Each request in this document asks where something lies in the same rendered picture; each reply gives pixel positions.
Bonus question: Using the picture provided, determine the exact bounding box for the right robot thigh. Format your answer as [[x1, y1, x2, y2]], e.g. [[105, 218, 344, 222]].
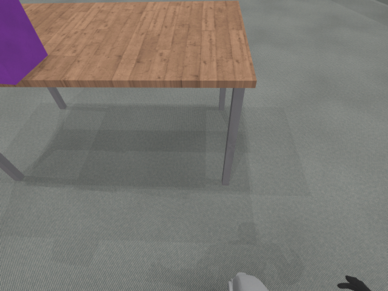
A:
[[227, 275, 268, 291]]

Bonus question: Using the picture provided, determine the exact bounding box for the table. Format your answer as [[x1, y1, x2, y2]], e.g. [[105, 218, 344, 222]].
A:
[[0, 1, 257, 186]]

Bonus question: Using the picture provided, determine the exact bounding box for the carton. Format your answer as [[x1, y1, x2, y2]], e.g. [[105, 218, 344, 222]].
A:
[[0, 0, 48, 85]]

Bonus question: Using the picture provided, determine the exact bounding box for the robot right hand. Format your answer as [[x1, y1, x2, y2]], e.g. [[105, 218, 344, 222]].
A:
[[337, 275, 371, 291]]

